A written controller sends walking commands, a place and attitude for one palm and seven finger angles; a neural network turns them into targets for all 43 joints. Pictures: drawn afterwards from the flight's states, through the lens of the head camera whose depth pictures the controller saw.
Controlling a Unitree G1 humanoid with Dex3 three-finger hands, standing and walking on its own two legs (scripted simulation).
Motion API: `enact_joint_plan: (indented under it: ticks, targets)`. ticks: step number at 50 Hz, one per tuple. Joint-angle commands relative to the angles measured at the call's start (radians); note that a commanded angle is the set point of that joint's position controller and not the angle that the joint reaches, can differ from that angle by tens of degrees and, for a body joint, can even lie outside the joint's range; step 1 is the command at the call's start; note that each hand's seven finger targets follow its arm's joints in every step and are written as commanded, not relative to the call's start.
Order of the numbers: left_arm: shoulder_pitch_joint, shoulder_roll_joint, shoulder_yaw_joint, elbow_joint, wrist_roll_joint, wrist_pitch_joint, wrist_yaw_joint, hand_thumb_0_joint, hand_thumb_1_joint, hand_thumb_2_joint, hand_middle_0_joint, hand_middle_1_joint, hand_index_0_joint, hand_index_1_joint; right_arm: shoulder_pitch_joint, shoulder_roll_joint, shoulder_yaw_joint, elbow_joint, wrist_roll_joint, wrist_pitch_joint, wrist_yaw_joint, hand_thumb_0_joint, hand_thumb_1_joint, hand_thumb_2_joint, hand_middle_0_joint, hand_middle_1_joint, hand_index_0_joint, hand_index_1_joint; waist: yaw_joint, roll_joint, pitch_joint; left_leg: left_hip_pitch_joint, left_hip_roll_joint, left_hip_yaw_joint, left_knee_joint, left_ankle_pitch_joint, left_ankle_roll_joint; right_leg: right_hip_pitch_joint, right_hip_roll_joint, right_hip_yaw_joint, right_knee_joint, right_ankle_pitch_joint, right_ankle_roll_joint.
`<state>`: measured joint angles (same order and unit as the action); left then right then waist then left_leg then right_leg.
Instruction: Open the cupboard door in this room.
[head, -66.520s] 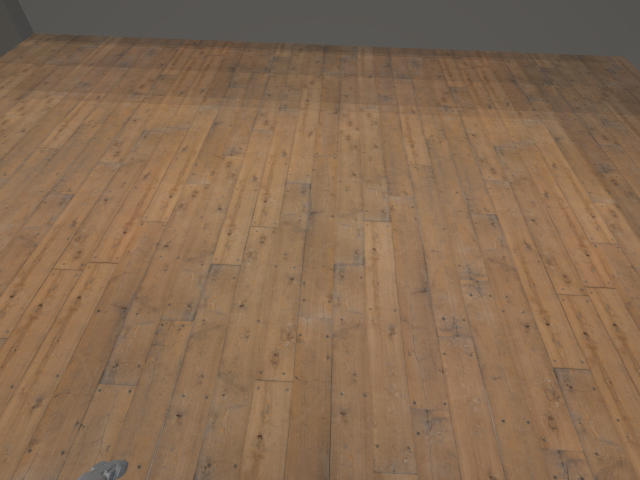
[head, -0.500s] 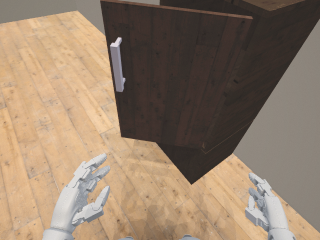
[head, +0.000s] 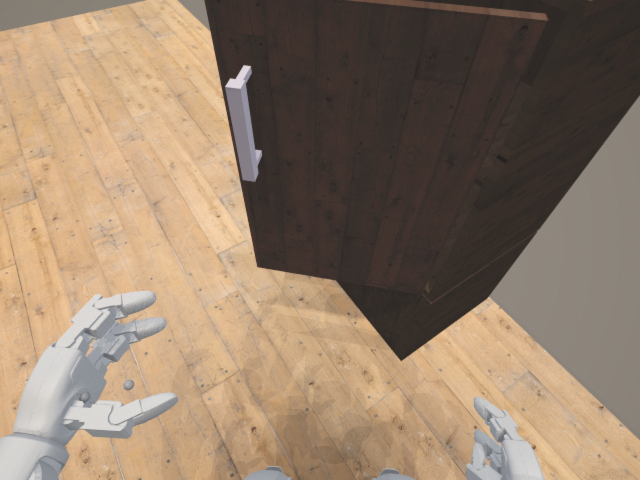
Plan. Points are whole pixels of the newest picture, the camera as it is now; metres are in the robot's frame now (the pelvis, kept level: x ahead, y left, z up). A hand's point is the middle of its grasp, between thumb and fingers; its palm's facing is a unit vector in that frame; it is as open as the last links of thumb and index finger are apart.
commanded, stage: raise the hand with hooked fingers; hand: left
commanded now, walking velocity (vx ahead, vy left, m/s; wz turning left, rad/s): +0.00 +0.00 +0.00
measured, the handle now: (248, 126) +0.56 +0.14 +0.12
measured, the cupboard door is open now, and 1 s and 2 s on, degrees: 45 45 45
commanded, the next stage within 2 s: move the hooked fingers beside the handle in 1.22 s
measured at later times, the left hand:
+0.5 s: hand (74, 325) +0.25 +0.26 +0.11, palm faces -0.07 -1.00 -0.07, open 13.8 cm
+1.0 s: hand (61, 284) +0.28 +0.28 +0.13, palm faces -0.08 -1.00 -0.05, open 13.9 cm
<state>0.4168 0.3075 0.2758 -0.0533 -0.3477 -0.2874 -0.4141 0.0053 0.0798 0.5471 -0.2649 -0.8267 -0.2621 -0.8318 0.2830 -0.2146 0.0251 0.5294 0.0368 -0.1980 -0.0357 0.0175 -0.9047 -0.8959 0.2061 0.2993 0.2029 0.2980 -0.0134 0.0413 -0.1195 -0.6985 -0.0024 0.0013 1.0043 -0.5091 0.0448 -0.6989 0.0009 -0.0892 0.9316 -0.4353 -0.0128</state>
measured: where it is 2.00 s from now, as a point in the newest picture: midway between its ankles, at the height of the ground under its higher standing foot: outside the picture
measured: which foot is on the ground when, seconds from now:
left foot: down 0.00-1.00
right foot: down 0.00-1.00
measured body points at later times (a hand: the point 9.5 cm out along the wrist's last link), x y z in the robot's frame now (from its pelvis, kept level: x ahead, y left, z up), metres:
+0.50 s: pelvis -0.01 +0.01 +0.02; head +0.02 +0.02 +0.47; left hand +0.25 +0.32 +0.12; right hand +0.18 -0.22 -0.04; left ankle -0.01 +0.09 -0.68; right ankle +0.01 -0.12 -0.68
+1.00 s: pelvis -0.01 +0.01 +0.03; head +0.02 +0.01 +0.48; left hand +0.28 +0.33 +0.14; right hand +0.15 -0.25 -0.04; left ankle -0.01 +0.09 -0.68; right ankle +0.01 -0.12 -0.68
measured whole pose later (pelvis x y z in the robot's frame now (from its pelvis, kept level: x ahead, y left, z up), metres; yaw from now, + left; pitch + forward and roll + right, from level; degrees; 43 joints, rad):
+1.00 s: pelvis -0.01 +0.01 +0.03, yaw +0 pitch +5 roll -2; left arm -0.08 0.48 0.44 0.40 -0.35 -0.14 -0.61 -0.01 -0.49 0.30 -0.31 -1.19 -0.30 -1.20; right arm 0.30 -0.30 0.05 0.55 0.05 -0.22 -0.08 0.02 -0.91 -0.90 0.20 0.30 0.20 0.30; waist -0.01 0.03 -0.06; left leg -0.46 -0.02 0.02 0.76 -0.39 0.05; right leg -0.47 -0.01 -0.07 0.70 -0.32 0.00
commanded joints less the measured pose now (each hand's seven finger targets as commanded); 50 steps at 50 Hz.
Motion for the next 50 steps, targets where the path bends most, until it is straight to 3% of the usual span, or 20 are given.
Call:
enact_joint_plan:
  ticks: [1, 4, 7, 9, 13, 14, 16, 18, 23, 26, 32, 34, 35, 36, 38, 41, 49, 50]
  targets:
    - [-0.061, 0.162, 0.093, -0.143, -0.026, -0.072, -0.017, 0.000, -0.150, 0.450, -0.275, -0.975, -0.275, -0.975, -0.077, -0.176, -0.069, -0.172, 0.013, -0.085, -0.016, 0.000, -0.900, -0.900, 0.200, 0.300, 0.200, 0.300, 0.005, -0.011, -0.170, 0.101, 0.001, -0.050, -0.179, 0.346, -0.029, 0.167, 0.015, 0.027, -0.126, 0.219, -0.010]
    - [-0.144, 0.211, 0.113, -0.130, -0.031, -0.068, -0.031, 0.000, -0.220, 0.420, -0.280, -1.020, -0.280, -1.020, -0.070, -0.193, -0.064, -0.169, 0.017, -0.093, -0.025, 0.000, -0.900, -0.900, 0.200, 0.300, 0.200, 0.300, 0.002, 0.009, -0.136, 0.117, 0.005, -0.057, -0.201, 0.313, -0.027, 0.164, 0.017, 0.027, -0.145, 0.177, -0.016]
    - [-0.178, 0.232, 0.129, -0.162, -0.036, -0.071, -0.029, 0.000, -0.290, 0.390, -0.285, -1.065, -0.285, -1.065, -0.064, -0.191, -0.060, -0.168, 0.019, -0.107, -0.027, 0.000, -0.900, -0.900, 0.200, 0.300, 0.200, 0.300, 0.013, 0.080, -0.177, 0.179, 0.007, -0.062, -0.231, 0.331, -0.030, 0.187, 0.015, 0.021, -0.154, 0.185, -0.018]
    - [-0.211, 0.261, 0.155, -0.128, -0.038, -0.059, -0.023, 0.000, -0.337, 0.370, -0.288, -1.095, -0.288, -1.095, -0.059, -0.198, -0.059, -0.158, 0.019, -0.107, -0.031, 0.000, -0.900, -0.900, 0.200, 0.300, 0.200, 0.300, 0.012, 0.053, -0.149, 0.182, 0.011, -0.067, -0.240, 0.339, -0.030, 0.197, 0.021, 0.017, -0.163, 0.196, -0.020]
    - [-0.281, 0.260, 0.149, -0.062, -0.037, -0.021, -0.034, 0.000, -0.430, 0.330, -0.295, -1.155, -0.295, -1.155, -0.061, -0.203, -0.051, -0.156, 0.025, -0.102, -0.036, 0.000, -0.900, -0.900, 0.200, 0.300, 0.200, 0.300, 0.009, 0.060, -0.113, 0.205, 0.015, -0.073, -0.279, 0.318, -0.034, 0.200, 0.020, 0.006, -0.188, 0.184, -0.017]
    - [-0.318, 0.284, 0.160, -0.038, -0.037, -0.006, -0.043, 0.000, -0.453, 0.320, -0.297, -1.170, -0.297, -1.170, -0.061, -0.210, -0.049, -0.154, 0.023, -0.101, -0.038, 0.000, -0.900, -0.900, 0.200, 0.300, 0.200, 0.300, 0.009, 0.067, -0.096, 0.205, 0.012, -0.072, -0.283, 0.314, -0.032, 0.209, 0.022, 0.013, -0.197, 0.186, -0.021]
    - [-0.373, 0.290, 0.156, -0.026, -0.034, 0.015, -0.058, 0.000, -0.500, 0.300, -0.300, -1.200, -0.300, -1.200, -0.063, -0.208, -0.045, -0.155, 0.026, -0.098, -0.042, 0.000, -0.900, -0.900, 0.200, 0.300, 0.200, 0.300, 0.005, 0.081, -0.111, 0.236, 0.014, -0.077, -0.304, 0.308, -0.033, 0.218, 0.021, 0.010, -0.211, 0.182, -0.020]
    - [-0.405, 0.305, 0.172, 0.009, -0.038, 0.035, -0.069, 0.000, -0.500, 0.300, -0.300, -1.200, -0.300, -1.200, -0.064, -0.208, -0.042, -0.154, 0.026, -0.100, -0.046, 0.000, -0.900, -0.900, 0.200, 0.300, 0.200, 0.300, 0.007, 0.047, -0.109, 0.239, 0.014, -0.077, -0.314, 0.296, -0.030, 0.229, 0.020, 0.013, -0.228, 0.179, -0.017]
    - [-0.538, 0.348, 0.194, 0.071, -0.036, 0.060, -0.106, 0.000, -0.500, 0.300, -0.300, -1.200, -0.300, -1.200, -0.065, -0.211, -0.032, -0.143, 0.026, -0.098, -0.056, 0.000, -0.900, -0.900, 0.200, 0.300, 0.200, 0.300, 0.007, 0.049, -0.107, 0.277, 0.013, -0.079, -0.337, 0.323, -0.030, 0.253, 0.023, 0.015, -0.251, 0.206, -0.020]
    - [-0.590, 0.379, 0.212, 0.101, -0.033, 0.072, -0.123, 0.000, -0.500, 0.300, -0.300, -1.200, -0.300, -1.200, -0.063, -0.212, -0.029, -0.139, 0.026, -0.096, -0.059, 0.000, -0.900, -0.900, 0.200, 0.300, 0.200, 0.300, 0.013, 0.083, -0.135, 0.320, 0.011, -0.080, -0.345, 0.374, -0.036, 0.271, 0.023, 0.016, -0.257, 0.242, -0.024]
    - [-0.699, 0.425, 0.238, 0.208, -0.035, 0.096, -0.158, 0.000, -0.500, 0.300, -0.300, -1.200, -0.300, -1.200, -0.057, -0.218, -0.028, -0.127, 0.028, -0.087, -0.067, 0.000, -0.900, -0.900, 0.200, 0.300, 0.200, 0.300, 0.009, 0.044, -0.109, 0.325, 0.009, -0.084, -0.372, 0.352, -0.035, 0.273, 0.020, 0.017, -0.284, 0.228, -0.022]
    - [-0.745, 0.473, 0.266, 0.227, -0.032, 0.096, -0.167, 0.000, -0.500, 0.300, -0.300, -1.200, -0.300, -1.200, -0.055, -0.224, -0.026, -0.122, 0.024, -0.087, -0.069, 0.000, -0.900, -0.900, 0.200, 0.300, 0.200, 0.300, 0.017, 0.058, -0.123, 0.335, 0.007, -0.083, -0.373, 0.370, -0.036, 0.295, 0.018, 0.023, -0.288, 0.239, -0.028]
    - [-0.761, 0.461, 0.257, 0.226, -0.034, 0.094, -0.175, 0.000, -0.500, 0.300, -0.300, -1.200, -0.300, -1.200, -0.048, -0.220, -0.027, -0.122, 0.027, -0.084, -0.070, 0.000, -0.900, -0.900, 0.200, 0.300, 0.200, 0.300, 0.012, 0.065, -0.149, 0.360, 0.007, -0.079, -0.377, 0.386, -0.034, 0.299, 0.019, 0.023, -0.293, 0.251, -0.025]
    - [-0.773, 0.475, 0.263, 0.231, -0.033, 0.094, -0.181, 0.000, -0.500, 0.300, -0.300, -1.200, -0.300, -1.200, -0.047, -0.223, -0.029, -0.122, 0.027, -0.085, -0.070, 0.000, -0.900, -0.900, 0.200, 0.300, 0.200, 0.300, 0.013, 0.084, -0.158, 0.372, 0.007, -0.081, -0.375, 0.404, -0.035, 0.299, 0.017, 0.024, -0.292, 0.264, -0.025]
    - [-0.728, 0.438, 0.240, 0.268, -0.037, 0.099, -0.194, 0.000, -0.500, 0.300, -0.300, -1.200, -0.300, -1.200, -0.045, -0.224, -0.031, -0.126, 0.026, -0.086, -0.067, 0.000, -0.900, -0.900, 0.200, 0.300, 0.200, 0.300, 0.016, 0.055, -0.146, 0.366, 0.007, -0.083, -0.375, 0.430, -0.035, 0.297, 0.016, 0.019, -0.290, 0.283, -0.024]
    - [-0.693, 0.427, 0.234, 0.293, -0.041, 0.106, -0.209, 0.000, -0.500, 0.300, -0.300, -1.200, -0.300, -1.200, -0.039, -0.229, -0.037, -0.128, 0.027, -0.084, -0.055, 0.000, -0.900, -0.900, 0.200, 0.300, 0.200, 0.300, 0.019, 0.028, -0.143, 0.359, 0.006, -0.075, -0.373, 0.443, -0.033, 0.297, 0.017, 0.022, -0.293, 0.300, -0.022]
    - [-0.740, 0.493, 0.288, 0.217, -0.034, 0.073, -0.174, 0.000, -0.500, 0.300, -0.300, -1.200, -0.300, -1.200, -0.040, -0.229, -0.041, -0.128, 0.020, -0.084, -0.055, 0.000, -0.900, -0.900, 0.200, 0.300, 0.200, 0.300, 0.022, 0.052, -0.162, 0.360, 0.004, -0.066, -0.373, 0.418, -0.029, 0.315, 0.013, 0.035, -0.297, 0.284, -0.026]
    - [-0.737, 0.473, 0.278, 0.225, -0.037, 0.072, -0.175, 0.000, -0.500, 0.300, -0.300, -1.200, -0.300, -1.200, -0.037, -0.223, -0.038, -0.128, 0.021, -0.081, -0.056, 0.000, -0.900, -0.900, 0.200, 0.300, 0.200, 0.300, 0.018, 0.067, -0.167, 0.361, 0.003, -0.060, -0.379, 0.396, -0.027, 0.315, 0.016, 0.035, -0.303, 0.270, -0.023]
